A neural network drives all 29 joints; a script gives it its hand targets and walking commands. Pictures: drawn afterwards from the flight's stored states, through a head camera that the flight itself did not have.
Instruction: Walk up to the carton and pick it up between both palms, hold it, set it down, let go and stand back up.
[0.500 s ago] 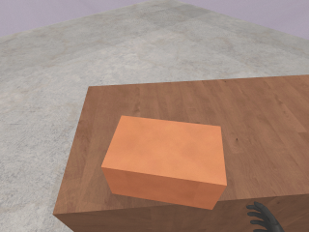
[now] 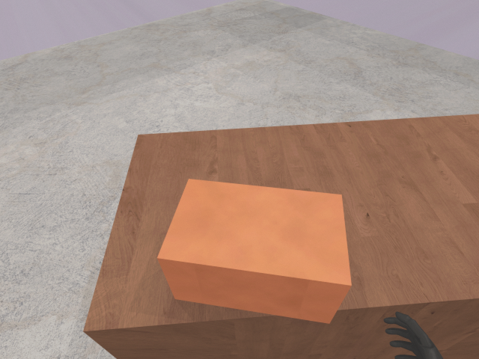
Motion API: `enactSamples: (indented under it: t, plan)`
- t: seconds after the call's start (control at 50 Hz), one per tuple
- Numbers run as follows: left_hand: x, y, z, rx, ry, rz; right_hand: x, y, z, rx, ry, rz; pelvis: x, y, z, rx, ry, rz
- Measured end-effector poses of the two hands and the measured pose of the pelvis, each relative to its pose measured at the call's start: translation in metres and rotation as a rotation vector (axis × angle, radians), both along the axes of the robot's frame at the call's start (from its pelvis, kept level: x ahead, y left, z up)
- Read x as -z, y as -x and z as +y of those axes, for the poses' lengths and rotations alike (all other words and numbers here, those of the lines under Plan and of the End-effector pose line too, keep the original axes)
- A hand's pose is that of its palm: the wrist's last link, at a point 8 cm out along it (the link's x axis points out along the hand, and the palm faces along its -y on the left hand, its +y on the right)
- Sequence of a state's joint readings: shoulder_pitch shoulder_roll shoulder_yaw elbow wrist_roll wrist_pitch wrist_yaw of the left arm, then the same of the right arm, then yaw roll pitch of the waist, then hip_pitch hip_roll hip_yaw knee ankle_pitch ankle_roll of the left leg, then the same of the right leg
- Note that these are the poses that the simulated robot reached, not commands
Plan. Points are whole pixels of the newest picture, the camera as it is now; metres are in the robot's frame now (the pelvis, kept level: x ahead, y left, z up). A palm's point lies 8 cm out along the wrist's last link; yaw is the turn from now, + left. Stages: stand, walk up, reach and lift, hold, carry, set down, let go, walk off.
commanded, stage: stand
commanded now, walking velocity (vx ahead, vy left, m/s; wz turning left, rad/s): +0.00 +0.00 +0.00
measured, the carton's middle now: (256, 248) +0.35 +0.00 -0.03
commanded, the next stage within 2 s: none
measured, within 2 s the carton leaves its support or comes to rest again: neither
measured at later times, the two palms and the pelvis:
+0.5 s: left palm out of the picture +0.07 +0.29 -0.10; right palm out of the picture +0.16 -0.27 -0.07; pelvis +0.00 +0.00 +0.00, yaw +0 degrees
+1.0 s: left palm out of the picture +0.06 +0.29 -0.11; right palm out of the picture +0.15 -0.27 -0.07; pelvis -0.01 +0.00 +0.00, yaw +0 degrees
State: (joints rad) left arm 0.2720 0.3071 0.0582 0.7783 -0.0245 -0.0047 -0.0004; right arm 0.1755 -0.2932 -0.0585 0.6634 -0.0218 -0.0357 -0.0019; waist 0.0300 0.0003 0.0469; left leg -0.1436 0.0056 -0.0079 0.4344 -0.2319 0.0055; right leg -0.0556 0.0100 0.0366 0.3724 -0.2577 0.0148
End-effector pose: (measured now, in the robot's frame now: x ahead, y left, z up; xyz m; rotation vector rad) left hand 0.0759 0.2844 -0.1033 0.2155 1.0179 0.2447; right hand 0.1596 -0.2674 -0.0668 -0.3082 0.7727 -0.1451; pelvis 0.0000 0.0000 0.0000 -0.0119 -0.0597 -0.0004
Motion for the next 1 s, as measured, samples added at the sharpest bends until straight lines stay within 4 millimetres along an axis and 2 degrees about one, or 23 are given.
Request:
enactSamples:
  t: [1.0]
  plan:
    - [0.002,0.016,0.003,-0.013,-0.005,0.039,0.003,0.008,-0.002,0.010,-0.001,0.004,0.000,0.005,0.001,0.000,0.001,-0.007]
